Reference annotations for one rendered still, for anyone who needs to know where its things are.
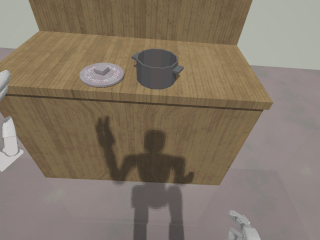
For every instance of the pot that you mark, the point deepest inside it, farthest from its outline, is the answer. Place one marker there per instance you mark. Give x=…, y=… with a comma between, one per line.
x=156, y=68

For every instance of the right robot hand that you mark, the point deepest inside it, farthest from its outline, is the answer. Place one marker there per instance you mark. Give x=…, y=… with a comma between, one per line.
x=248, y=233

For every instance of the knob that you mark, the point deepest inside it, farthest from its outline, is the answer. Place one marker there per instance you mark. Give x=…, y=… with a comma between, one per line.
x=101, y=69

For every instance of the table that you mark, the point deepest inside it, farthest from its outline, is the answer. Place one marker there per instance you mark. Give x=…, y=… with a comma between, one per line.
x=188, y=133

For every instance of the lid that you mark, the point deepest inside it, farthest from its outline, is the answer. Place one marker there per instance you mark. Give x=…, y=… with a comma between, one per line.
x=114, y=75

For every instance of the left robot hand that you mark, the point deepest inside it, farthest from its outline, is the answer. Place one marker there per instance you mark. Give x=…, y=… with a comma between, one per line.
x=8, y=132

